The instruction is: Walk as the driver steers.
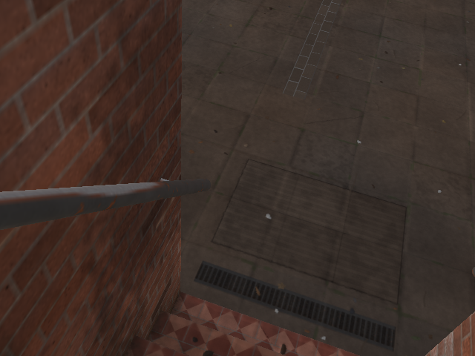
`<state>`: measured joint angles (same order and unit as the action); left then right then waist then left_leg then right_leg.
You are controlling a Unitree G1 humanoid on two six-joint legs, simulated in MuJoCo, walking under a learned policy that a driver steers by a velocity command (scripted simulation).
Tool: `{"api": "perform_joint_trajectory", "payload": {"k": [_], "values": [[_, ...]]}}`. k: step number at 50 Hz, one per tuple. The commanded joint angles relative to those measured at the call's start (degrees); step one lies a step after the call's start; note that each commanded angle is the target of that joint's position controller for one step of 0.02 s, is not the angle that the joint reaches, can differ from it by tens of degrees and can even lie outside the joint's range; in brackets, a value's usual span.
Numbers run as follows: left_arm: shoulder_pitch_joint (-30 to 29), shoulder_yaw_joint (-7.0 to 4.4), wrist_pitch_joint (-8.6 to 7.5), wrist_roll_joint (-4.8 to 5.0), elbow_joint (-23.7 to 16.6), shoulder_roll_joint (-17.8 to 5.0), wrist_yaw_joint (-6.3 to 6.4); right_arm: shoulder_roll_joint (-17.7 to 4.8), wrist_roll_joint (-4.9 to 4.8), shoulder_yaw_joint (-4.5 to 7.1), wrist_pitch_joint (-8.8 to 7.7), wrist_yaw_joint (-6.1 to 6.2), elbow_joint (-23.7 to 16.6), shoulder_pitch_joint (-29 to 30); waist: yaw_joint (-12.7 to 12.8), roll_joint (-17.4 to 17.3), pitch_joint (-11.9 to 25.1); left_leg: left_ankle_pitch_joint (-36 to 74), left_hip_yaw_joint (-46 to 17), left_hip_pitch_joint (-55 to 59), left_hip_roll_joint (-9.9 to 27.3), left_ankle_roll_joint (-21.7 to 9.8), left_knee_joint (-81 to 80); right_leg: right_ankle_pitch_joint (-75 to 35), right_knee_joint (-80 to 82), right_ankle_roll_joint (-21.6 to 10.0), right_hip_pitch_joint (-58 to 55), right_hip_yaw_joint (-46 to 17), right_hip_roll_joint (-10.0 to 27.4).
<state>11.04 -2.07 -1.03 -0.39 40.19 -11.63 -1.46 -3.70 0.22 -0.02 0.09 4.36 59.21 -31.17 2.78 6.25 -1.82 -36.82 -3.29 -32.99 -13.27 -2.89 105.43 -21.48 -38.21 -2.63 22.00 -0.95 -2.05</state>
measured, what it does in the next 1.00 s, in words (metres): goes down, turning right: left foot 0.23 m lower, then right foot 0.23 m lower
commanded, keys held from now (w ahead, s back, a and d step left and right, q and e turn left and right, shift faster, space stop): w+e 0.96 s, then e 0.04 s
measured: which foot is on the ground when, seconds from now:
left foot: up 0.00-0.36, down 0.38-0.92, up 0.94-1.00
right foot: down 0.00-0.36, up 0.38-0.92, down 0.94-1.00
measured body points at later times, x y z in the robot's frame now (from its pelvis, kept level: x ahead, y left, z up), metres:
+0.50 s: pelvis +0.26 +0.08 -0.29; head +0.25 +0.12 +0.16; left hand +0.29 +0.31 -0.46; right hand +0.19 -0.19 -0.40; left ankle +0.30 +0.21 -1.01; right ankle +0.17 -0.08 -0.70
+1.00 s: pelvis +0.40 -0.10 -0.49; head +0.40 -0.12 -0.04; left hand +0.65 +0.05 -0.60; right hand +0.23 -0.29 -0.64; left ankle +0.37 +0.14 -0.91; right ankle +0.42 -0.23 -1.22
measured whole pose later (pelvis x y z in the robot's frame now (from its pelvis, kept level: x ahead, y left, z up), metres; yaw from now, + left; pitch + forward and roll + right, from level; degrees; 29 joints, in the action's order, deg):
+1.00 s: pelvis +0.40 -0.10 -0.49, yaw -34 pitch -1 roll +3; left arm 12.0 -3.3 1.2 2.6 45.8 -14.1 -2.4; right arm -11.6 -0.9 4.2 -3.2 3.0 55.2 -24.4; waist -3.6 0.9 -1.9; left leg -47.9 -3.0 -27.0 9.6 4.4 114.8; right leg 1.5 -32.6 -8.5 22.9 -3.7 0.1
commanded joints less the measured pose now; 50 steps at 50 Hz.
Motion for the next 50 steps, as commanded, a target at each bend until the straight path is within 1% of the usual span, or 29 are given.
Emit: {"api": "perform_joint_trajectory", "payload": {"k": [1, 2, 4, 6, 7, 9, 10, 14, 17, 18, 19, 20, 21, 22, 23, 24, 26, 27, 28, 33, 38, 41, 43, 45, 46, 47, 48, 49, 50], "values": [[42.0, 0.69, 0.66, -0.71, 14.9, -0.3, -0.21, -5.0, 1.98, 1.23, -2.01, -0.72, -16.1, 18.4, 11.1, 18.0, -2.3, -11.4, -7.9, -51.3, -1.4, 6.5, 46.1, -20.0, 8.8, -16.5, -48.7, -20.7, 11.7], [36.0, 1.47, -1.22, -2.38, 14.5, -0.8, -0.32, -1.4, 1.01, -0.25, -2.49, -1.39, -17.8, 11.8, 1.5, 13.7, -0.4, -12.5, -15.4, -57.3, 1.7, 4.1, 37.2, -30.8, -0.2, -19.2, -50.4, -28.3, 17.2], [31.4, 0.95, -2.6, -0.05, 17.1, 0.1, 0.32, 0.3, 1.62, -0.5, -2.79, -1.57, -14.5, 7.8, -5.9, -12.6, -1.5, 6.5, -11.4, -52.5, 7.5, -2.4, 22.0, -7.3, 4.6, -13.6, -30.4, -22.7, 16.5], [8.2, 1.25, -3.79, -2.99, 10.1, -6.1, 4.73, -4.9, -1.28, -1.52, -2.3, -1.61, -24.2, 19.9, -14.1, -11.1, -10.7, 30.5, -12.7, -31.1, 19.8, 3.0, -21.6, 12.4, 18.5, -14.5, 11.5, -37.8, 19.9], [8.0, 0.99, -4.23, -1.15, 11.1, -4.4, 5.65, -8.5, 1.4, -0.01, -2.05, -1.97, -23.4, 23.7, -11.7, -22.6, -6.0, 53.2, -12.4, -2.6, 21.1, 4.3, -31.4, 26.7, 13.6, -12.1, 27.2, -35.2, 10.8], [13.5, -0.44, -3.76, 2.57, 13.6, -7.6, 5.57, -10.5, 0.49, 2.16, -1.76, -3.46, -16.9, 15.1, -9.2, -15.9, -1.0, 66.0, -8.6, 7.9, 18.8, 6.3, -34.7, 33.1, 4.5, -10.5, 20.4, -28.7, 5.7], [17.1, 0.22, -3.89, 5.13, 13.5, -3.6, 6.46, -12.6, 1.24, 2.29, -2.14, -3.83, -18.9, 20.0, -5.6, -11.8, -2.2, 71.5, -11.7, -0.5, 19.9, 5.2, -50.6, 39.5, -0.9, -9.7, 6.9, -26.9, 3.0], [25.9, 1.12, 0.7, 1.3, 15.0, 1.2, 8.17, -10.4, -0.17, 2.02, -3.29, -7.27, -23.9, 31.9, 6.4, -1.6, -3.6, 78.4, -9.4, 6.7, 16.5, 6.6, -88.9, 47.9, -16.2, -8.5, -3.7, -23.8, -2.8], [19.7, -0.44, 1.27, 2.15, 16.5, -0.9, 6.82, -15.4, 0.86, 5.25, -1.32, -6.59, -17.2, 5.6, -5.3, 6.0, 1.0, 74.5, -7.7, 26.9, 20.2, 5.1, -85.6, 40.4, -42.8, -6.8, 3.3, -25.5, -10.2], [24.5, 0.16, 0.83, 2.13, 19.9, 4.3, 5.37, -18.0, 1.14, 6.03, -1.67, -6.04, -13.7, -3.4, -7.3, 0.8, 2.6, 77.9, -8.7, 37.6, 24.0, 3.9, -84.8, 50.3, -62.8, -2.4, 11.9, -22.1, -15.1], [27.6, -0.81, -0.08, 4.01, 20.8, 4.0, 3.79, -19.6, 2.5, 4.91, -1.57, -5.91, -10.0, -12.4, -10.5, -7.4, 3.2, 98.7, -8.7, 49.5, 32.7, 2.2, -76.6, 80.3, -87.1, 1.6, 27.2, -15.6, -17.1], [39.2, -1.24, -0.05, 4.64, 19.5, 4.4, 2.55, -20.7, 0.77, 4.09, -1.36, -8.1, -7.3, -9.0, -0.4, -20.6, 7.8, 107.2, -14.7, 56.8, 38.6, -1.6, -59.7, 78.2, -95.0, 1.5, 38.4, -18.2, -10.8], [35.9, -0.2, -0.44, 4.84, 13.6, 3.0, 2.43, -26.8, -2.68, 6.48, -1.16, -8.79, -4.1, -9.0, 0.5, -30.0, 10.7, 82.4, -26.4, 53.9, 46.1, -11.3, -65.2, 73.6, -93.6, 2.7, 44.6, -14.2, -6.8], [27.2, -0.23, 0.87, 4.63, 10.9, 2.0, 2.99, -22.4, -3.41, 5.61, -0.88, -7.9, -3.4, -5.5, -0.3, -22.7, 5.9, 44.8, -30.7, 40.3, 43.3, -12.0, -75.0, 63.5, -85.2, 2.0, 45.3, -12.4, -2.3], [19.6, -1.11, 3.74, 3.98, 10.9, 0.0, 3.57, -17.6, -1.2, 3.25, -0.52, -7.32, -5.6, 0.3, -1.7, -6.3, -0.7, 33.7, -26.6, 27.8, 38.2, -7.8, -80.2, 55.6, -86.7, 1.1, 40.9, -11.1, -2.9], [18.7, -0.89, 5.18, 3.37, 10.8, 1.1, 4.7, -16.6, -1.01, 1.74, -1.25, -7.01, -5.8, 0.0, -2.2, -6.9, -3.6, 52.9, -21.1, 21.9, 37.5, -7.0, -75.3, 56.6, -90.0, 1.5, 38.8, -8.0, -3.5], [16.5, 0.07, 6.59, 3.17, 7.6, 3.7, 5.05, -10.8, 0.9, -0.51, -1.4, -4.55, -3.9, 0.3, -0.3, -11.0, -4.7, 42.0, -13.9, 13.5, 32.6, -3.5, -71.7, 40.1, -86.8, 0.0, 42.8, -13.3, -2.9], [13.7, 0.92, 6.98, 3.72, 3.6, 5.8, 5.2, -14.9, 1.2, 0.59, -1.19, -3.2, -2.9, 1.0, 0.0, -20.5, -5.3, 32.0, -21.8, 10.2, 37.4, -5.6, -75.3, 40.0, -84.7, 0.9, 45.4, -15.2, -0.7], [12.1, 0.9, 7.97, 4.16, 0.7, 3.7, 5.03, -11.1, 1.07, -1.27, -0.25, -1.21, -4.8, 2.5, 0.1, -16.4, -7.4, 24.9, -17.0, 4.3, 34.0, -5.4, -77.6, 32.2, -73.9, 3.8, 42.9, -17.1, -1.0], [12.0, 0.06, 6.58, 2.69, -0.9, 1.2, 3.57, -16.7, -0.37, 1.5, -1.4, 0.13, -4.2, 0.8, 0.6, -15.8, -9.5, 18.5, -9.5, 5.5, 29.7, -4.3, -69.9, 9.8, -46.3, 5.5, 34.2, -14.0, 0.2], [0.3, -0.57, 3.91, 3.21, -4.5, -0.4, -1.23, -12.9, -0.78, 3.08, -3.54, 1.58, -4.7, -6.1, -5.7, -9.6, -7.5, -0.3, -1.2, 11.9, 29.1, -0.3, -55.1, -17.8, -17.0, 3.9, 29.5, -12.7, 3.4], [-7.7, 0.31, 4.81, 4.59, -5.8, 0.7, -1.84, -11.9, -2.28, 3.62, -2.01, 1.39, -7.9, -3.2, -11.1, -11.2, -10.5, -4.6, 3.8, 5.3, 28.3, 0.0, -58.1, -13.4, -1.1, 3.9, 13.7, -3.4, 3.8], [-10.8, -0.75, 4.66, 5.74, -5.8, -2.9, -1.63, -18.7, -1.83, 6.15, -1.16, 0.6, -7.7, -0.2, -12.8, -16.5, -13.6, 2.5, -0.2, 8.7, 32.2, -1.6, -55.3, 4.4, 8.2, 1.6, 11.4, -4.8, 8.1], [6.7, -3.89, 3.28, 4.15, 1.6, -8.6, -2.57, -18.6, 0.6, 6.48, -2.31, -1.19, -4.4, 4.9, -4.6, -20.0, -1.6, 20.1, 3.1, 9.1, 33.9, -0.2, -37.0, -10.7, 6.3, -1.3, -9.2, -4.7, 11.0], [21.4, -5.39, 2.45, 3.81, 7.0, -11.2, -1.34, -17.1, 0.09, 5.67, -3.21, -1.16, -4.6, 5.3, 2.2, -14.9, 3.9, 22.0, 9.5, 10.2, 27.6, 2.8, -19.2, -11.1, 19.6, -1.9, -20.9, -0.1, 6.4], [31.5, -5.17, 2.16, 1.68, 11.6, -11.3, -0.47, -18.9, -0.46, 6.92, -3.82, -0.68, -2.6, 4.8, 9.3, -0.1, 2.8, 4.7, 12.3, -1.3, 21.5, 4.7, 10.9, -5.9, 19.5, -4.4, -32.7, 0.9, 4.1], [34.1, -3.95, 1.43, 0.4, 13.8, -14.4, -0.58, -12.5, 1.76, 6.1, -5.0, -1.33, -4.5, 4.5, 6.7, 18.2, -1.8, -20.0, 9.8, -27.9, 16.4, 6.3, 32.7, -30.7, -1.0, -4.5, -42.7, -0.9, 6.1], [29.9, -4.35, 2.42, 2.82, 12.4, -16.3, -0.58, -10.6, -1.28, 5.19, -6.36, -2.02, -10.5, -2.3, 1.3, 20.1, 12.6, -13.7, -0.1, -34.7, 15.8, 6.7, 24.4, -2.1, 0.1, -13.8, -48.7, -19.6, 11.5], [25.3, -4.96, 4.41, 4.02, 10.3, -16.7, 0.14, -12.0, -3.75, 4.65, -5.56, -1.4, -15.1, 6.5, 2.6, 13.8, 16.3, -4.9, 0.1, -33.2, 17.2, 6.2, 12.1, 39.8, 16.2, -17.8, -38.7, -34.8, 19.0]]}}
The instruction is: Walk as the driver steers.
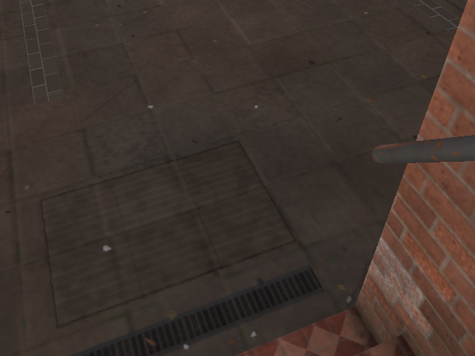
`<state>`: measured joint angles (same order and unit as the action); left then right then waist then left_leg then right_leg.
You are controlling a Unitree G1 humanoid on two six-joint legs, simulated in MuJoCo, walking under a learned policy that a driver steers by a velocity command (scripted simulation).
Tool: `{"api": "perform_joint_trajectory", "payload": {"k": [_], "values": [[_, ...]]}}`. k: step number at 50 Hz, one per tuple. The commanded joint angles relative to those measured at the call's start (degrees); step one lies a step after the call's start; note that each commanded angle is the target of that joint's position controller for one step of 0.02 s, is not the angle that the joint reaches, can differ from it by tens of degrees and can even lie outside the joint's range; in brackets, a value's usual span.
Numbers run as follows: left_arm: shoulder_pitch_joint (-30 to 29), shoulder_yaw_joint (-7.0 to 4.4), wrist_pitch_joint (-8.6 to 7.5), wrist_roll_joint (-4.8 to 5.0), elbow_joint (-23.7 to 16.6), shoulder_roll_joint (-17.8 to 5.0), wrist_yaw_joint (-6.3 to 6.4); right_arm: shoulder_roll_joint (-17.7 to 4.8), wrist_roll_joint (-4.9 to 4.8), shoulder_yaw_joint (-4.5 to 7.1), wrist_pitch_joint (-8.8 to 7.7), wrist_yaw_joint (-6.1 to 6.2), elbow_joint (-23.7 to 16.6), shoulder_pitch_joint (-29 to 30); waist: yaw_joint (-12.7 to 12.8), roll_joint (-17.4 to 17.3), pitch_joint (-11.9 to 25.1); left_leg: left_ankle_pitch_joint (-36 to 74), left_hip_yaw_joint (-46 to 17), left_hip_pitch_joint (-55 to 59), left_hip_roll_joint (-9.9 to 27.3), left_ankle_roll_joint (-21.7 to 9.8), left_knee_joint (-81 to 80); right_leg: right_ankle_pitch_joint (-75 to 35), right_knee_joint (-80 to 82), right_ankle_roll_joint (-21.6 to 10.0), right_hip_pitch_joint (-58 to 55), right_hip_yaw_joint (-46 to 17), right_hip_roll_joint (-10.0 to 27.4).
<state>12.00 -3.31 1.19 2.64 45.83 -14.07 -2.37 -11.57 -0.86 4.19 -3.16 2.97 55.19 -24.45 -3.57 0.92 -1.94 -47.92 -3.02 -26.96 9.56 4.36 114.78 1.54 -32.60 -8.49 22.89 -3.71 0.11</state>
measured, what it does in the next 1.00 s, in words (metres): goes down, turning left: left foot 0.23 m lower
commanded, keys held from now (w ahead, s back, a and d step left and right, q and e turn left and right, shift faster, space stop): e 0.04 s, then q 0.96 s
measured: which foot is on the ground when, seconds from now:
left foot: up 0.00-0.50, down 0.52-1.00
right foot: down 0.00-0.52, up 0.54-1.00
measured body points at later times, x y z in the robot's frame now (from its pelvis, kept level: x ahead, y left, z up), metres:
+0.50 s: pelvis +0.19 +0.04 -0.18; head +0.18 +0.04 +0.27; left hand +0.24 +0.28 -0.31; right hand +0.31 -0.22 -0.29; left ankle +0.27 +0.15 -0.92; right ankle +0.12 -0.13 -0.74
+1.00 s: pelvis +0.27 +0.06 -0.26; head +0.26 +0.10 +0.19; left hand +0.49 +0.31 -0.30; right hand +0.44 -0.15 -0.35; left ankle +0.24 +0.17 -0.98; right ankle +0.39 -0.07 -0.89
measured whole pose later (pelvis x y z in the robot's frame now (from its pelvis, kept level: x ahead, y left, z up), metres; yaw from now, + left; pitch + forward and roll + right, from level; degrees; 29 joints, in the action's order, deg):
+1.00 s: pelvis +0.27 +0.06 -0.26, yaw +20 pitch -1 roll -2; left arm -2.9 0.4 2.8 0.3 28.7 -8.0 -0.3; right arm -10.6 -0.5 -0.2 5.9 4.8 35.3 -17.2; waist -5.0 4.2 -0.3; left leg -21.1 -22.6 -15.2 -11.8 -2.2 40.9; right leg 2.6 -70.3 6.7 38.4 -7.3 -3.7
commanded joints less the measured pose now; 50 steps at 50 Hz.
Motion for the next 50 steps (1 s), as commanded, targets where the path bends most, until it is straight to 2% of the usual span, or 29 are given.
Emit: {"api": "perform_joint_trajectory", "payload": {"k": [1, 2, 3, 4, 5, 6, 7, 8, 9, 10, 12, 15, 20, 23, 25, 26, 27, 28, 29, 30, 31, 32, 33, 35, 39, 43, 45, 47, 50], "values": [[17.0, -0.09, 2.74, -2.43, 1.6, -5.3, 1.67, -6.8, -1.45, 0.74, 0.21, 1.4, -9.4, 5.4, 9.7, 3.0, 7.6, 7.4, 1.2, -32.8, -4.3, -2.9, 4.2, 11.0, 8.9, -6.1, -26.4, -20.7, 11.7], [13.0, 0.98, 2.54, -3.37, -0.5, -3.7, 1.32, -3.4, -0.48, 0.25, 1.6, 2.73, -9.2, 8.3, 10.1, 1.2, 6.2, -0.6, 4.7, -31.2, -6.1, -3.3, 14.7, 2.5, -0.2, -4.6, -20.7, -11.8, 6.9], [13.7, -0.87, 0.98, -3.6, 3.6, -10.0, 1.37, 3.5, -1.41, -1.2, 1.87, 2.38, -12.1, 0.8, 2.4, 10.8, 11.4, 18.3, -2.1, -33.8, -4.2, -4.1, -0.2, 19.9, 6.5, -10.7, -12.4, -30.6, 17.3], [11.8, -0.68, 0.26, -4.39, 4.6, -9.4, 1.61, 2.6, -2.49, -2.18, 2.89, 2.31, -13.6, 4.4, 0.8, 11.7, 5.8, 24.6, -7.5, -35.9, -2.8, -3.4, -8.1, 23.4, 9.3, -12.6, -5.1, -39.8, 21.5], [4.9, 3.55, -0.51, -4.71, 3.2, 0.6, 3.46, -0.4, -0.5, -1.97, 4.88, 2.68, -15.3, 7.0, -1.6, 4.9, -0.7, 38.6, -9.8, -27.6, -2.3, -0.5, -25.1, 15.7, 3.3, -10.1, 10.2, -31.1, 17.0], [1.3, 5.29, 0.18, -5.49, 3.1, 3.8, 3.94, 0.7, 0.61, -2.15, 6.03, 2.77, -13.7, 4.7, -4.4, -0.5, 0.7, 37.1, -5.9, -16.3, -4.0, 1.1, -37.0, 7.4, -0.6, -7.6, 14.1, -22.2, 11.8], [1.0, 4.59, -0.45, -6.07, 3.3, 2.1, 3.69, 0.3, 1.82, -1.75, 5.44, 2.14, -10.2, 0.0, -5.3, -2.2, 3.8, 48.1, -4.1, -6.1, -5.6, 1.7, -39.3, -2.0, -2.4, -6.4, 16.2, -18.0, 10.6], [0.7, 4.11, -1.81, -6.53, 3.5, -2.2, 4.11, -0.8, 1.03, -1.32, 5.09, 1.83, -8.3, -3.4, -6.5, -1.1, 6.3, 56.8, -4.0, 4.3, -8.0, 1.8, -34.1, -9.2, -3.3, -6.3, 19.2, -18.4, 12.9], [5.1, 2.75, -3.15, -5.26, 5.3, -5.4, 4.93, -4.5, -0.43, -0.1, 4.83, 1.23, -10.2, 1.7, -3.5, 0.6, 4.3, 64.7, -8.5, -5.2, -9.1, 1.8, -36.5, -3.0, -8.0, -7.1, 12.9, -19.1, 13.2], [11.8, 2.78, -3.26, -3.75, 7.7, -3.9, 5.79, -5.3, -0.87, 0.2, 4.82, 0.71, -11.9, 5.5, 0.7, 3.3, 3.0, 60.2, -13.7, -16.6, -10.3, 1.6, -38.8, -1.7, -10.8, -7.2, 3.2, -21.7, 12.6], [18.9, 1.8, -3.2, -4.37, 9.1, -3.1, 6.08, -4.1, -1.31, -0.12, 4.37, -0.33, -15.0, 12.9, 5.2, 6.0, -1.0, 50.0, -21.6, -33.2, -11.7, -0.6, -44.1, -3.9, -12.0, -8.8, -10.0, -27.6, 13.7], [15.2, 2.19, -1.94, -3.83, 7.2, 0.0, 8.22, -4.4, 0.76, -0.12, 5.14, -2.29, -17.7, 13.2, 2.6, 5.8, -1.0, 68.5, -17.0, -23.4, -12.4, 1.2, -58.2, 1.8, -17.8, -8.3, -1.7, -19.5, 10.9], [5.7, 0.86, -0.48, -2.63, 0.3, -3.8, 8.1, -3.1, -1.05, -1.25, 6.91, -3.42, -18.5, 13.0, 3.6, 6.6, -1.7, 71.4, -5.7, 0.7, -8.9, -1.1, -76.9, 15.8, -21.9, -3.5, 14.5, -9.8, 7.9], [-0.7, 0.33, -0.19, -1.83, -3.8, -3.9, 7.5, -6.4, -0.63, 0.75, 7.73, -3.66, -16.0, 3.8, 0.0, 7.6, 1.7, 62.3, 0.4, 12.2, -8.5, -3.9, -81.9, 4.6, -32.5, -1.9, 13.2, -9.1, 9.3], [-1.6, 0.84, -0.7, -1.22, -2.2, -1.1, 7.51, -6.4, -0.23, 1.89, 6.38, -4.05, -9.8, -13.5, -6.5, 1.4, 5.4, 62.4, 0.1, 30.1, -5.5, -8.7, -97.4, 6.7, -56.0, 2.7, 16.4, -3.4, 7.9], [-2.6, 1.12, -1.11, -1.78, -1.4, 1.4, 7.13, -7.4, 0.4, 1.81, 6.06, -4.39, -7.8, -19.7, -10.2, -9.7, 5.5, 77.7, -4.5, 36.4, -1.0, -12.6, -96.9, 29.5, -85.8, 7.3, 24.7, 5.5, 0.4], [-3.1, 1.73, -0.72, -3.75, -3.7, 6.3, 6.39, -8.2, 0.73, 0.09, 5.79, -4.95, -7.4, -18.2, -5.2, -22.5, 1.0, 105.3, -6.2, 42.1, -2.5, -11.7, -79.3, 54.9, -109.4, 12.1, 45.1, 11.1, -3.7], [1.6, 2.04, -1.68, -1.42, -11.6, 5.1, 6.38, -14.5, -0.28, 1.46, 5.15, -5.68, -9.5, -12.3, 2.4, -27.7, 7.0, 95.5, -28.0, 42.3, 2.0, -21.5, -84.3, 52.7, -107.4, 14.9, 50.2, 5.9, -4.6], [-7.6, 2.92, -1.83, 0.15, -15.2, 4.7, 7.2, -19.8, 1.13, 3.35, 5.03, -5.06, -12.4, -6.2, -0.4, -18.8, 7.8, 65.3, -41.5, 35.8, 9.6, -28.0, -91.3, 44.5, -105.8, 14.3, 53.2, 0.8, -2.3], [-19.0, 2.2, 0.6, -0.34, -15.5, 2.0, 8.95, -13.4, 3.58, 0.77, 5.55, -3.64, -16.1, -3.5, -5.6, -3.4, 3.3, 60.2, -34.7, 29.2, 7.8, -23.9, -92.5, 35.1, -102.9, 13.4, 52.2, -0.7, -1.8], [-18.8, 2.24, 2.49, -2.03, -14.1, 4.7, 9.58, -8.1, 1.8, -1.68, 6.19, -2.93, -17.1, -0.4, -3.0, 1.1, 2.2, 70.2, -26.2, 22.8, 0.0, -19.3, -87.4, 36.2, -106.0, 12.9, 45.7, 2.9, -2.7], [-11.4, 3.12, 2.65, -3.97, -16.5, 7.4, 8.55, -12.1, 0.52, -1.8, 6.57, -2.53, -19.5, 5.3, 3.5, -2.4, 5.9, 73.7, -31.9, 22.0, 1.8, -23.2, -84.5, 35.4, -104.4, 13.8, 44.2, 0.2, -2.8], [-12.3, 3.75, 2.21, -3.29, -18.7, 7.5, 7.57, -15.1, 1.06, -1.39, 6.63, -1.63, -19.5, 6.5, 4.2, -5.7, 6.9, 67.9, -39.5, 20.9, 6.0, -26.4, -86.1, 31.6, -104.8, 14.8, 47.6, -2.1, -2.0], [-11.5, 2.41, 2.94, -1.93, -17.3, 3.2, 7.01, -8.2, -0.08, -3.39, 6.89, -0.24, -19.1, 4.7, 2.1, -5.4, 5.3, 57.7, -31.4, 18.8, -2.3, -21.1, -83.3, 18.4, -97.6, 16.3, 48.7, -0.8, -2.4], [-16.0, 2.43, 2.94, -1.94, -20.5, 5.0, 5.72, -10.3, -0.26, -2.61, 6.52, 0.54, -20.4, 2.0, 0.4, -4.1, 7.4, 72.5, -33.5, 23.1, -4.5, -17.0, -78.3, 15.7, -96.7, 17.3, 49.1, -0.4, -2.9], [-23.9, 4.37, 3.99, -2.6, -25.1, 8.9, 3.96, -6.0, 0.1, -2.98, 7.55, 3.61, -20.7, 0.2, -2.1, -3.2, 5.7, 55.1, -33.2, 20.0, -7.3, -16.4, -80.2, -1.1, -59.3, 18.8, 40.0, -1.1, -3.1], [-25.4, 3.55, 2.73, -2.48, -25.7, 6.6, 2.97, -7.4, -0.66, -1.6, 8.08, 3.64, -21.2, 1.9, -3.2, -6.7, 4.8, 50.3, -34.7, 18.1, -7.2, -17.5, -86.9, 0.7, -36.7, 17.8, 26.5, -1.8, -4.1], [-19.2, 1.15, 0.45, -1.23, -23.3, 1.8, 2.4, -10.5, 1.54, -1.34, 7.93, 2.58, -23.9, 11.1, 2.6, -12.9, 8.3, 68.4, -37.6, 16.1, -5.0, -18.6, -82.7, -2.5, -42.4, 15.6, 17.1, -5.2, -3.3], [-20.0, 1.52, -0.45, -3.06, -22.0, 0.5, 1.51, -9.8, 0.18, -1.25, 8.67, 1.23, -26.2, 12.1, 0.9, -10.4, 5.7, 79.9, -35.9, 17.2, -5.9, -18.3, -81.0, 2.5, -33.8, 13.8, 12.2, -2.3, -3.6]]}}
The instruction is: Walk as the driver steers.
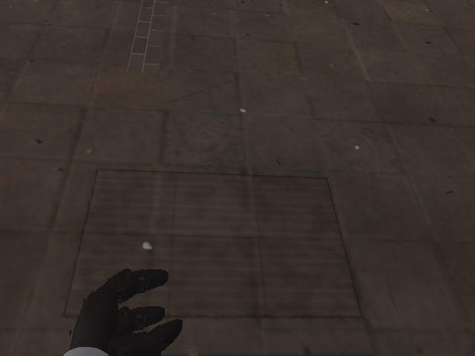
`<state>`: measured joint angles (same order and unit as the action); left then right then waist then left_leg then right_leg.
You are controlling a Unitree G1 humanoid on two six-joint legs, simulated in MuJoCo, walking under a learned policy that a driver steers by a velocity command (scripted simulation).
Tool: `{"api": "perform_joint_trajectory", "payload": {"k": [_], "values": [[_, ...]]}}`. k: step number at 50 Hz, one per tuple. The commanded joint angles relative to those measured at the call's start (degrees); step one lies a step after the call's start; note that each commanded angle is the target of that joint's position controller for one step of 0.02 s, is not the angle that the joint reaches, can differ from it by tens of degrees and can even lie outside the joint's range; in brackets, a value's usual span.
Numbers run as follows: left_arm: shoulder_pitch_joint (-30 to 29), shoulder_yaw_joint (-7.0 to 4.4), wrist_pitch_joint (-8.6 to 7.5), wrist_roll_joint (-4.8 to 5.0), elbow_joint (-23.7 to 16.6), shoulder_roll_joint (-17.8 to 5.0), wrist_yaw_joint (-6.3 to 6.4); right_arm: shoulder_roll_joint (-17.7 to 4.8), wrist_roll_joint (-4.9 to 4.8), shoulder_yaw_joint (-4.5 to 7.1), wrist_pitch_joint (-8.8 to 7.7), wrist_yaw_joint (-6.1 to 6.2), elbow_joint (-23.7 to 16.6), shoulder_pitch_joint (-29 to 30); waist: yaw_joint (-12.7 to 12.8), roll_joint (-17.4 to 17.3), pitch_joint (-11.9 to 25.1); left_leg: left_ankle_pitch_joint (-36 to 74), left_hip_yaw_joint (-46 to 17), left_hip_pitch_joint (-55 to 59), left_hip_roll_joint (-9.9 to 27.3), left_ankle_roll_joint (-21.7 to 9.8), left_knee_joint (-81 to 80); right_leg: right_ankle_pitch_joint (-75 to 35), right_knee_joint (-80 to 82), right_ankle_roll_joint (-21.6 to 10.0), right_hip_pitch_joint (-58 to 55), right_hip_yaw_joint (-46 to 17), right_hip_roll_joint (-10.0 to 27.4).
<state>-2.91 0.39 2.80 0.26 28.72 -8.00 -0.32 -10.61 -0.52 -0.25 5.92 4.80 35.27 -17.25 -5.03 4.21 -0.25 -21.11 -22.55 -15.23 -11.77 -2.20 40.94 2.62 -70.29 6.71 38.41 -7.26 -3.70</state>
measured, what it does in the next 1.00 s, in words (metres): goes down: right foot, then left foot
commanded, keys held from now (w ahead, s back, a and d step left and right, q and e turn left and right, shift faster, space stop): q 0.10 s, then s+q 0.04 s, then s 0.36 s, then w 0.50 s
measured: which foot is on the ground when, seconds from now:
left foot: down 0.00-0.12, up 0.14-0.46, down 0.48-0.96, up 0.98-1.00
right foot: up 0.00-0.06, down 0.08-0.50, up 0.52-0.92, down 0.94-1.00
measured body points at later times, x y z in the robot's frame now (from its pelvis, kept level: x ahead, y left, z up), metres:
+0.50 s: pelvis +0.02 -0.01 -0.01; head +0.03 +0.02 +0.44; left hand +0.01 +0.26 -0.15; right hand +0.23 -0.16 -0.10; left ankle +0.02 +0.09 -0.70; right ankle +0.00 -0.17 -0.72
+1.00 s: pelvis +0.07 -0.01 -0.02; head +0.07 -0.01 +0.43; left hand +0.01 +0.23 -0.16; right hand +0.22 -0.21 -0.15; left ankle +0.02 +0.09 -0.71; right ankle +0.03 -0.14 -0.72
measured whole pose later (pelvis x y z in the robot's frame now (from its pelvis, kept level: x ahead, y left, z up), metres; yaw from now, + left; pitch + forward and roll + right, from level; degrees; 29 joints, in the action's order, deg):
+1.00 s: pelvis +0.07 -0.01 -0.02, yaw +11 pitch +2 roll -2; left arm 28.5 -2.2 1.2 0.7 43.8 -11.0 1.1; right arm -10.4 -4.1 0.1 0.8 1.0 45.3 -14.9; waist 2.7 -1.5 2.9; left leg -29.8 -3.4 -24.8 -1.0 -3.4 54.1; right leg 30.9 -44.1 -1.0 16.2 1.8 -1.4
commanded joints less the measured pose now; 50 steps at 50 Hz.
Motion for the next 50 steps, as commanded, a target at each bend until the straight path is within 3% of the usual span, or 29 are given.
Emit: {"api": "perform_joint_trajectory", "payload": {"k": [1, 4, 6, 7, 8, 9, 11, 14, 16, 18, 20, 22, 23, 24, 25, 26, 27, 29, 30, 32, 33, 36, 42, 43, 46, 47, 48, 49, 50], "values": [[-4.5, -2.02, -2.17, -0.87, -4.6, -5.6, -0.72, -10.5, -0.18, 3.11, -0.27, -0.96, -6.8, 5.6, 2.6, -13.4, 3.3, 54.5, -16.1, 4.9, 14.5, -12.0, -7.1, 3.5, 9.3, -1.8, -7.4, 1.7, -0.1], [2.3, -1.57, -0.7, 0.2, -1.8, -2.3, 0.05, -7.7, -1.05, 2.18, -0.74, -2.92, -6.6, 3.8, 4.9, -13.7, 0.3, 38.1, -16.1, 2.9, 8.2, -10.8, -9.9, 12.6, 48.7, -5.4, -24.9, 1.4, -0.7], [9.3, -4.03, -0.18, -0.22, 0.6, -10.9, -0.74, -4.0, -0.44, 1.6, -1.45, -3.97, -7.7, 1.5, 3.1, 6.5, 10.5, 4.3, -9.4, -14.5, 1.6, -4.7, 6.6, -28.6, 38.2, -13.4, -50.2, -7.6, 11.8], [15.9, -3.91, 0.74, -0.21, 2.0, -10.4, -0.97, -4.5, -0.97, 2.07, -2.32, -3.96, -8.4, 6.3, 7.2, 9.8, 9.2, -16.9, -4.7, -33.8, -3.1, -2.4, 16.7, -51.8, 34.0, -18.2, -59.0, -12.3, 17.5], [22.7, -5.36, 0.0, -1.36, 3.3, -14.5, -1.54, -8.8, -2.96, 3.74, -3.34, -4.09, -10.1, 8.1, 8.6, 13.0, 11.5, -27.6, -2.4, -37.4, -2.7, 1.8, 24.1, -51.0, 37.9, -27.4, -57.8, -24.1, 25.4], [23.6, -4.72, -0.51, -0.56, 4.3, -12.7, -1.84, -11.9, -2.36, 4.83, -3.32, -3.99, -9.9, 10.5, 9.2, 8.5, 7.4, -26.8, 0.2, -40.9, -0.4, 5.6, 34.1, -45.4, 39.7, -30.7, -52.9, -25.7, 26.4], [21.8, -3.32, 1.27, -0.72, 5.5, -11.9, -0.25, -9.3, -2.07, 4.18, -0.9, -3.11, -9.5, 13.9, 7.4, 6.0, 1.2, -22.2, 7.1, -43.8, -0.6, 8.8, 54.6, -33.4, 40.8, -28.4, -40.0, -17.7, 23.2], [17.1, -1.55, 3.84, -1.6, 5.4, -13.5, 2.09, -3.9, -3.25, 2.08, 1.15, -3.85, -10.1, 13.3, 3.7, 2.5, 0.4, -11.3, 13.8, -40.3, -1.4, 10.4, 67.7, -33.8, 41.1, -23.9, -24.8, -7.3, 17.4], [13.9, -0.69, 3.88, -0.34, 4.7, -13.5, 3.14, -3.0, -3.24, 1.09, 1.58, -3.78, -10.1, 10.7, 1.3, 1.9, 0.9, -2.9, 16.2, -36.5, 1.7, 10.7, 62.4, -24.0, 42.7, -21.3, -20.6, -3.5, 14.8], [11.7, -1.32, 3.67, 1.22, 4.5, -14.0, 4.47, -2.0, -1.34, -0.3, 1.23, -4.16, -10.1, 11.7, 1.1, -2.1, 1.7, 13.3, 19.5, -26.7, 7.8, 8.7, 37.6, -9.8, 43.6, -18.4, -18.5, 0.4, 11.7], [10.8, -2.14, 1.32, 0.19, 4.9, -16.0, 5.16, -1.8, -0.64, -0.27, -0.92, -3.74, -7.4, 10.1, 1.2, 0.2, 7.2, 32.2, 20.3, -9.0, 10.4, 7.8, 33.8, -18.4, 43.0, -18.6, -14.2, 0.1, 15.0], [12.0, -2.36, 0.11, 0.98, 5.8, -15.1, 4.2, -2.4, -0.77, 0.07, -1.44, -3.29, -4.6, 6.0, 0.5, 3.5, 7.7, 23.9, 23.3, 5.5, 10.2, 6.2, 25.2, -21.6, 42.2, -17.6, -9.8, 2.3, 15.0], [14.3, -3.19, 0.12, 2.92, 7.3, -15.4, 4.07, -2.3, -0.81, 0.03, -2.02, -3.65, -4.8, 3.9, 0.6, 5.2, 5.3, 17.5, 19.1, 3.5, 13.1, 3.2, 6.5, -15.8, 39.2, -16.0, -15.4, 1.5, 13.7], [18.1, -3.04, 0.4, 2.76, 9.4, -13.5, 3.56, -1.7, -0.69, 0.37, -2.23, -4.21, -1.7, -1.5, -1.2, 2.5, 4.8, 19.6, 20.0, 10.2, 12.2, 1.8, -5.1, -10.1, 33.5, -13.7, -16.3, 1.9, 11.9], [27.0, -2.73, 0.6, 2.53, 10.7, -12.2, 3.23, -2.9, -1.31, 0.56, -1.97, -3.74, -0.5, -2.1, 2.9, -7.3, 2.7, 33.6, 17.5, 11.5, 11.9, -1.3, -13.2, 4.0, 27.9, -10.6, -15.8, 4.2, 7.8], [37.2, -1.56, 0.42, 0.16, 11.4, -6.6, 2.08, -4.2, -0.65, -0.07, -1.22, -4.08, 0.4, -1.8, 8.7, -21.9, 8.4, 49.1, -1.3, 20.0, 24.9, -8.2, -5.4, 31.5, 15.8, -5.4, -6.5, -1.4, 6.9], [36.2, -3.0, 0.11, 0.41, 12.9, -8.7, 1.48, -1.0, 0.03, -0.78, -1.27, -4.96, 1.5, -4.5, 6.0, -15.8, 9.1, 43.0, -9.2, 19.5, 28.6, -12.0, -9.8, 38.0, 10.4, -3.9, -2.9, -11.9, 3.5], [26.5, -4.07, 0.68, 3.49, 10.3, -9.6, 1.67, -3.7, 1.53, 0.92, -3.03, -6.63, 5.5, -2.9, 6.9, -10.4, -2.3, -8.0, -17.8, 5.3, 28.2, -13.3, -24.4, 32.6, 17.1, -4.7, 2.8, -10.3, 5.7], [25.6, -4.86, 1.8, 3.01, 12.2, -10.3, 2.03, -3.8, 2.76, 0.9, -3.76, -6.25, 5.7, 0.1, 7.1, -7.3, -4.1, -20.9, -16.6, -4.3, 27.5, -12.3, -26.5, 22.8, 10.6, -3.9, -3.0, -7.7, 5.7], [25.6, -4.41, 3.08, 1.05, 12.2, -9.1, 2.19, -2.3, 2.18, 0.57, -4.38, -4.43, 4.4, 6.1, 9.8, -10.1, -5.8, -33.3, -9.6, -16.7, 24.2, -9.3, -29.2, 14.7, 6.8, -2.7, -11.1, -3.4, 6.1], [27.0, -4.18, 2.54, 0.67, 12.4, -8.1, 2.49, -3.9, 1.72, 0.81, -4.89, -3.98, 3.9, 8.3, 10.9, -13.0, -5.9, -28.3, -7.1, -22.2, 24.5, -9.8, -29.3, 9.3, -1.1, -1.9, -14.8, -2.2, 5.5], [26.6, -3.36, 1.66, -0.38, 12.1, -6.1, 2.72, 0.3, -1.67, -0.61, -4.47, -3.69, 7.0, 1.8, 7.9, -9.9, -5.3, -19.1, 2.9, -9.8, 19.9, -9.2, -24.2, 10.7, 4.9, -2.8, -6.0, 0.1, 6.4], [29.9, -3.18, -0.67, -0.56, 12.5, -6.6, 1.87, -7.4, -0.67, 1.93, -5.39, -3.72, 7.1, 0.4, 7.1, -14.4, 0.8, -0.7, 3.7, -10.1, 22.9, -12.9, -15.9, 9.5, 7.6, -3.3, -18.4, 6.0, 5.8], [29.2, -3.02, -0.77, 0.03, 10.6, -7.0, 2.19, -5.1, -1.82, 1.45, -5.16, -3.79, 6.9, -0.8, 6.7, -13.6, -1.5, -0.4, 8.1, -7.0, 20.3, -11.6, -16.2, 25.1, 21.1, -4.5, -14.8, 7.9, 4.0], [36.2, -3.47, -1.27, 0.43, 13.6, -6.7, 2.3, -5.9, -2.96, 2.06, -5.02, -3.73, 7.1, 2.1, 9.7, -13.1, -1.5, 13.4, 11.0, -11.5, 17.9, -10.5, -5.5, 23.7, 31.2, -7.0, -27.1, 13.7, 0.3], [39.3, -3.71, -1.47, 0.38, 14.0, -7.1, 2.19, -4.3, -3.12, 1.61, -5.17, -3.4, 6.4, 4.7, 10.8, -11.5, 0.1, 18.8, 12.5, -12.0, 16.4, -9.0, 1.6, 21.6, 34.0, -8.9, -29.4, 10.5, 0.7], [43.2, -4.13, -1.81, 0.27, 14.7, -9.0, 1.88, -1.5, -3.3, 0.79, -5.7, -3.53, 5.0, 6.5, 10.6, -2.5, 1.7, 17.0, 16.8, -18.6, 12.5, -5.8, 13.5, 7.2, 34.7, -11.9, -35.5, 2.9, 4.7], [43.8, -6.07, -2.11, 0.54, 15.2, -15.6, 1.28, -0.3, -4.44, 0.18, -6.88, -4.01, 3.3, 5.4, 8.2, 15.0, 0.2, -2.9, 21.1, -29.1, 7.5, -2.8, 18.9, 14.6, 45.6, -20.6, -35.7, -21.0, 14.8], [42.6, -5.77, -2.63, 0.68, 14.8, -14.4, 0.84, -4.7, -5.03, 1.46, -7.9, -3.74, 2.9, 10.1, 9.6, 13.6, -5.9, -17.0, 19.4, -39.8, 9.0, -1.2, 21.5, 14.9, 48.9, -25.0, -37.8, -29.0, 20.7]]}}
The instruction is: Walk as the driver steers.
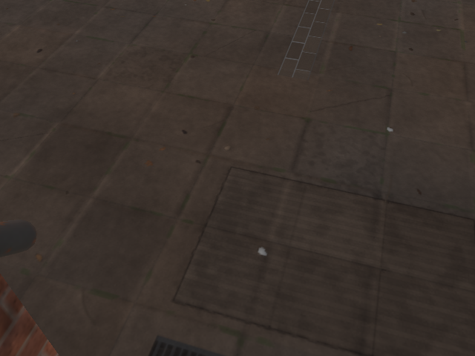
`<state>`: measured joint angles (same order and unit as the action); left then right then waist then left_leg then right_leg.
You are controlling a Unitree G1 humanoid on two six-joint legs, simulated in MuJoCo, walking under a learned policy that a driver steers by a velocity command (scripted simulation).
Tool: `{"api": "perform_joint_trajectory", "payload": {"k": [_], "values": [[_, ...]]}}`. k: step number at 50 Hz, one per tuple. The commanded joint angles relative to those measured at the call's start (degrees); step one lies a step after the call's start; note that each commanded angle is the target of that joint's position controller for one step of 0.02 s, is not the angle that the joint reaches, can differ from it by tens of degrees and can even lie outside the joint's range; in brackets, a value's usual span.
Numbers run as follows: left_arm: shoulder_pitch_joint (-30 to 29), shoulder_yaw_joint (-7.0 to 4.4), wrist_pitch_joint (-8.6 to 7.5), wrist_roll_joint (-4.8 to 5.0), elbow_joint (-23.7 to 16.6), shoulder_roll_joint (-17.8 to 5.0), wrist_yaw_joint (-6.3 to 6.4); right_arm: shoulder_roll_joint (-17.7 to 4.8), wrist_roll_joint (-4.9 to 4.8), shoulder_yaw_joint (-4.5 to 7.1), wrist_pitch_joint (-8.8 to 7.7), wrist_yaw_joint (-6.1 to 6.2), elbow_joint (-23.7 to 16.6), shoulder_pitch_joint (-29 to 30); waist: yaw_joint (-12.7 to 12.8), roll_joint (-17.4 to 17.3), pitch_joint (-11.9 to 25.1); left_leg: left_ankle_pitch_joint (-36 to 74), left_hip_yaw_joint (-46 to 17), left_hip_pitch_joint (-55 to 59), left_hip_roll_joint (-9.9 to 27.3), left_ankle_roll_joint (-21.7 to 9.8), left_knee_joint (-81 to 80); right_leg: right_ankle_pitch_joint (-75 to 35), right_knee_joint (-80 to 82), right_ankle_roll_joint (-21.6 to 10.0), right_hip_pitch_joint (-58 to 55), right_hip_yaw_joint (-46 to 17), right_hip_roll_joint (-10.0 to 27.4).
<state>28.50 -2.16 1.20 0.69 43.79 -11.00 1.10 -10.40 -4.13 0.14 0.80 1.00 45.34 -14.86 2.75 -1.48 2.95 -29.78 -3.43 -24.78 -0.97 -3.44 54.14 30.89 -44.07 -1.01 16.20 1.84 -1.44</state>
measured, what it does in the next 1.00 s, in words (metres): goes down, turning right: left foot 0.23 m lower, then right foot 0.23 m lower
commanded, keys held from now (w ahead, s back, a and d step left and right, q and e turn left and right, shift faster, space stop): w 0.02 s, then no key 0.32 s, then e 0.04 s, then w+e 0.62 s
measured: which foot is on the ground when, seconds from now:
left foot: up 0.00-0.36, down 0.38-0.90, up 0.92-1.00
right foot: down 0.00-0.36, up 0.38-0.92, down 0.94-1.00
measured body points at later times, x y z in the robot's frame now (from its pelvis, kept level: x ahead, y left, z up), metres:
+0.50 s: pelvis +0.21 +0.05 -0.22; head +0.20 +0.09 +0.23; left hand +0.31 +0.28 -0.37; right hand +0.11 -0.19 -0.35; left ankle +0.19 +0.14 -0.93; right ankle +0.18 -0.14 -0.74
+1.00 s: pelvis +0.46 -0.07 -0.41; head +0.50 -0.09 +0.04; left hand +0.67 +0.13 -0.52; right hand +0.39 -0.31 -0.55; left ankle +0.32 +0.12 -0.83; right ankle +0.48 -0.17 -1.15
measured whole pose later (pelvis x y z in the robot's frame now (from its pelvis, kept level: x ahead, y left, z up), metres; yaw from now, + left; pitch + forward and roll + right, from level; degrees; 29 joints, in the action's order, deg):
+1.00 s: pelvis +0.46 -0.07 -0.41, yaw -17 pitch +3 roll +3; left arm 8.4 -3.8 -2.0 -0.2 47.1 -13.8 -2.1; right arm -10.7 0.8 3.8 -5.1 2.1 52.3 -21.9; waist -1.7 1.8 -0.7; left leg -45.5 1.6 -24.6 4.0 1.6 112.2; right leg 5.3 -24.4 -4.8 19.3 -2.8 0.1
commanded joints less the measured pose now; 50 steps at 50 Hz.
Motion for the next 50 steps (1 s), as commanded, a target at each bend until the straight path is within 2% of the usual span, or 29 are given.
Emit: {"api": "perform_joint_trajectory", "payload": {"k": [1, 3, 5, 7, 8, 11, 12, 15, 17, 18, 19, 20, 21, 22, 24, 26, 27, 28, 30, 32, 39, 42, 44, 45, 46, 47, 48, 49, 50], "values": [[11.1, -2.85, -1.14, 0.32, -0.7, -10.0, -0.11, -4.8, -0.94, 1.13, -3.47, 0.09, -8.2, 12.9, 2.9, 11.9, -11.3, -9.2, -1.5, -34.5, -0.6, 0.6, 7.6, -13.6, 22.0, -17.7, -17.1, -38.6, 18.9], [9.4, -3.36, -1.37, 0.82, 0.1, -11.1, 0.8, -5.6, 0.5, 1.83, -3.05, -0.33, -6.2, 12.6, 2.2, 5.5, -10.4, 6.2, -4.2, -38.4, 4.6, 1.7, 8.2, -16.5, 13.7, -14.7, -17.1, -31.4, 17.8], [2.7, -1.51, -1.28, -0.11, -0.8, -7.2, 1.29, -2.8, 3.29, 1.46, -1.53, -1.16, -3.5, 7.1, -2.9, 6.8, -6.2, 23.0, 0.8, -18.9, 2.9, 1.0, 8.8, -24.7, 9.9, -11.0, 0.3, -21.1, 12.5], [11.0, -1.07, -2.75, 1.91, 1.5, -5.5, 3.45, -4.5, 2.8, 2.25, -1.25, -2.03, -6.4, 14.2, 2.8, 6.6, -7.8, 38.1, -3.4, -38.1, 3.8, 1.1, 3.5, -11.5, 4.7, -9.2, -13.2, -21.0, 10.3], [12.5, -0.68, -3.27, 1.35, 2.4, -4.7, 3.79, -3.5, 3.23, 1.9, -1.58, -2.77, -8.0, 17.2, 3.6, 7.2, -7.5, 41.7, -4.8, -38.1, 4.6, 0.5, -0.7, -10.8, 4.1, -9.2, -13.1, -23.4, 10.7], [4.0, -0.57, -3.38, 1.03, 2.6, -5.6, 3.64, 0.6, 6.66, 0.58, -2.44, -5.81, -10.2, 18.4, 1.8, -0.3, -5.7, 71.1, 1.4, 0.6, 0.1, 0.0, -21.4, -2.8, 2.0, -6.6, 18.5, -8.6, 4.5], [3.7, -1.02, -3.61, 0.59, 4.2, -6.9, 2.78, 0.3, 5.8, 1.16, -2.13, -5.95, -9.5, 15.7, 1.2, 2.8, -4.4, 75.3, 1.3, 9.6, -0.6, 0.7, -17.0, 0.8, -1.4, -6.0, 24.3, -7.2, 4.3], [-3.8, -0.51, -2.94, 0.9, 3.5, -5.3, 1.2, -5.3, 3.82, 3.88, 0.54, -3.89, -3.0, -2.4, -6.9, 6.1, -1.3, 63.4, 2.3, 18.7, 0.1, 3.9, -15.2, -7.0, -15.8, -3.9, 19.7, -6.6, 3.2], [-13.2, -0.8, -2.67, 0.73, 4.4, -5.8, 0.22, -11.8, 2.95, 7.12, 0.91, -3.77, 6.4, -26.4, -20.2, 8.9, 2.9, 62.2, 2.3, 34.9, 6.3, 3.5, -21.9, -20.7, -41.6, -1.2, 22.2, -6.2, 2.4], [-19.5, -1.34, -3.28, 0.63, 4.0, -5.3, 0.76, -14.2, 4.19, 8.07, 0.42, -3.3, 12.1, -40.8, -27.6, 1.1, -1.8, 59.9, -0.3, 42.5, 9.4, 1.6, -28.1, -6.5, -67.8, 2.2, 31.8, -6.7, -3.9], [-18.1, -0.68, -3.06, 1.15, 3.7, 0.4, 2.24, -10.9, 4.11, 5.59, -1.52, -2.88, 12.7, -38.5, -24.1, -4.7, -10.6, 70.0, -6.0, 30.1, 13.5, 0.7, -38.6, 22.0, -88.3, 4.4, 34.4, -6.3, -12.3], [3.8, 0.0, -3.6, 0.72, 5.4, 6.1, 1.74, -8.4, 3.46, 2.58, -2.79, -3.0, 10.9, -23.8, -2.1, -17.9, -7.8, 102.6, -8.3, 32.7, 14.4, 0.1, -16.5, 14.7, -78.7, 1.4, 44.8, -15.5, -8.6], [10.3, -0.36, -3.4, 0.79, 8.8, 4.9, 1.4, -6.3, 1.93, 2.7, -3.39, -3.38, 10.1, -16.9, 2.3, -18.1, -4.4, 98.2, -11.5, 30.2, 17.4, -1.4, -14.4, 8.4, -71.9, 0.9, 45.4, -16.1, -4.5], [9.3, -0.69, -3.09, 2.04, 8.3, 2.5, 1.86, -4.4, 2.52, 2.76, -4.01, -4.15, 9.2, -14.6, 2.5, -8.2, -3.4, 70.8, -12.0, 22.0, 17.4, -2.4, -18.3, -4.4, -64.2, -1.0, 44.3, -14.4, -2.5], [0.0, -1.24, -2.19, 1.63, 3.6, 0.7, 2.0, -7.4, 4.95, 3.46, -3.75, -0.69, 10.4, -10.9, 5.5, -5.3, -4.5, 57.4, -19.0, 8.7, 22.7, -4.6, -22.7, -20.5, -44.5, 0.4, 40.8, -18.5, 2.2], [-12.2, -0.7, -0.34, 1.84, -1.1, 0.1, 1.83, -5.0, 7.16, 1.68, -4.28, 2.92, 10.4, -6.5, 4.3, -3.9, -5.5, 45.1, -22.0, -2.5, 22.4, -7.9, -22.5, -33.8, -36.5, 4.3, 33.9, -19.1, 3.9], [-9.5, -0.28, 0.04, 1.23, -0.4, 1.1, 1.16, -6.4, 6.82, 1.84, -5.21, 3.42, 11.1, -9.5, 4.0, -2.9, -5.3, 46.9, -18.5, -1.0, 20.7, -6.4, -20.4, -35.6, -36.4, 4.3, 34.4, -19.0, 3.8], [-11.3, -1.51, -0.3, 1.16, -1.8, -2.3, 0.3, -8.0, 4.93, 2.94, -6.01, 4.42, 10.5, -10.2, 2.7, -6.0, -4.7, 35.3, -16.3, 4.7, 18.5, -5.2, -18.0, -44.4, -28.4, 3.4, 39.1, -21.7, 3.3], [-17.3, -2.2, -0.28, 2.19, -4.0, -3.5, -0.31, -4.2, 4.84, 2.17, -6.04, 5.21, 10.3, -12.5, 0.8, -4.7, -8.8, 15.6, -12.7, 0.9, 15.2, -5.7, -16.9, -57.1, -16.3, 3.4, 37.3, -22.5, 2.4], [-19.1, -1.54, -0.42, 1.14, -4.0, -1.1, -1.61, -3.8, 4.58, 1.92, -5.58, 5.21, 10.6, -15.7, -1.5, -1.9, -9.5, 3.6, -9.2, -1.5, 14.0, -6.1, -15.3, -64.7, -12.3, 3.2, 31.6, -18.0, 1.4], [-33.3, -0.34, -1.3, 2.49, -8.1, -1.3, -3.94, -4.7, 4.49, 3.61, -4.87, 5.07, 8.6, -20.9, -11.7, -2.2, -17.5, -2.2, -6.4, 10.8, 16.3, -5.0, -5.2, -61.1, 3.5, 1.9, 38.9, -15.3, 3.8], [-32.1, -0.56, -1.14, 2.35, -6.4, -2.5, -4.9, -7.1, 3.89, 4.68, -4.32, 4.27, 7.2, -13.7, -10.8, -6.9, -10.9, 5.2, -2.0, 11.7, 16.5, -3.4, 2.0, -64.5, 12.3, -0.3, 25.8, -9.6, 8.2], [-22.8, -1.77, -0.78, 3.19, -1.6, -5.0, -5.14, -6.9, 3.77, 5.06, -4.7, 2.15, 6.9, -9.8, -6.7, -2.1, -6.0, 9.9, 2.0, 8.7, 15.6, -1.9, 11.6, -61.9, 17.4, -1.9, 10.2, -4.9, 7.6], [-13.7, -3.19, -0.45, 1.31, 2.3, -6.9, -4.51, -7.4, 3.09, 5.16, -4.7, 1.62, 7.3, -8.7, -2.9, -0.3, -1.7, 19.7, 7.8, 7.3, 13.9, -0.1, 20.4, -62.2, 21.2, -2.8, -3.8, 0.2, 4.6], [-2.9, -4.69, 0.08, 0.1, 6.5, -8.5, -3.54, -7.7, 3.31, 5.35, -5.0, 1.23, 7.6, -7.2, 3.1, 2.9, 0.7, 29.4, 12.7, 3.0, 9.7, 2.1, 35.2, -59.9, 24.3, -4.3, -17.8, 5.8, -0.3], [6.5, -5.12, -0.93, -0.9, 10.4, -11.1, -3.26, -6.2, 4.45, 5.79, -6.02, 1.26, 6.7, -3.0, 9.8, 16.3, -3.6, -15.8, 14.9, -16.0, 1.4, 6.1, 68.9, -73.1, 29.0, -11.6, -31.2, -5.1, 7.0], [3.7, -4.64, -2.98, -3.13, 9.9, -15.0, -2.81, -1.6, 6.15, 4.56, -7.69, 1.07, 2.4, -6.4, 3.8, 25.0, 1.0, -21.4, 5.5, -32.2, 2.5, 5.9, 70.8, -94.0, 8.9, -12.4, -42.9, -9.8, 9.5], [4.4, -4.51, -4.0, -2.43, 8.4, -12.9, -2.44, -3.1, 5.81, 3.77, -8.91, 0.57, -1.6, -5.1, 5.8, 23.7, 7.6, -16.7, 1.1, -42.6, 3.3, 5.5, 66.6, -88.1, 5.6, -16.7, -51.2, -15.3, 12.0], [2.4, -3.88, -3.93, -0.68, 7.8, -10.3, -2.22, -3.8, 5.08, 3.25, -8.98, 0.58, -3.3, -2.2, 5.3, 11.6, 11.9, -10.0, -0.2, -43.9, 5.5, 4.7, 57.8, -66.5, 9.6, -16.9, -49.3, -19.2, 12.6]]}}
